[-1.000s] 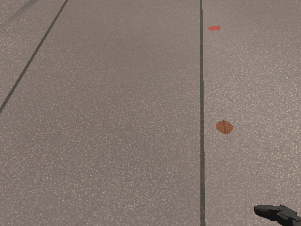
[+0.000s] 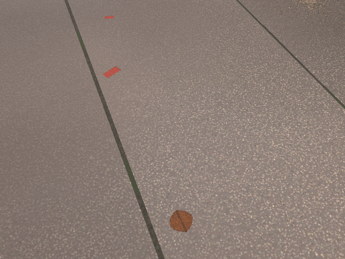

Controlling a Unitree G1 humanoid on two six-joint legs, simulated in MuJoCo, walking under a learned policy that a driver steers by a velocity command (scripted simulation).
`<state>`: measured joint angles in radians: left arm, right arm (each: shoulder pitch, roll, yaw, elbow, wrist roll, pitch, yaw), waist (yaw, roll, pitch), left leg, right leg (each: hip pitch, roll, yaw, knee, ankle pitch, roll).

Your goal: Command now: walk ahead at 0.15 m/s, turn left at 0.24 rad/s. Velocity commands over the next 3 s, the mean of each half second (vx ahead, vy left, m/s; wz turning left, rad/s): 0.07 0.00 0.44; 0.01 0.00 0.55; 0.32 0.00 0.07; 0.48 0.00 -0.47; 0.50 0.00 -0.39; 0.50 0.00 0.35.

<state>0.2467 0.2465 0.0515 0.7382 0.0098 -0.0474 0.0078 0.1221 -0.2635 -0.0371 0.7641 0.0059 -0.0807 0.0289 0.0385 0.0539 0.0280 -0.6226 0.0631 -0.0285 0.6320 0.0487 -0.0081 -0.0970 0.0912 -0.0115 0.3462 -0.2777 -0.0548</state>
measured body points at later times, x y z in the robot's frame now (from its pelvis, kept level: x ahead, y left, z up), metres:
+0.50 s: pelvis +0.10 +0.00 -0.01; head +0.13 +0.00 +0.44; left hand +0.16 +0.30 -0.11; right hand +0.33 -0.23 -0.10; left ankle +0.16 +0.11 -0.74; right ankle +0.16 -0.12 -0.74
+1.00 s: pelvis +0.08 +0.01 -0.01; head +0.10 +0.05 +0.44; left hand +0.04 +0.33 -0.12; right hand +0.38 -0.11 -0.08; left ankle +0.03 +0.10 -0.74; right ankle +0.15 -0.12 -0.70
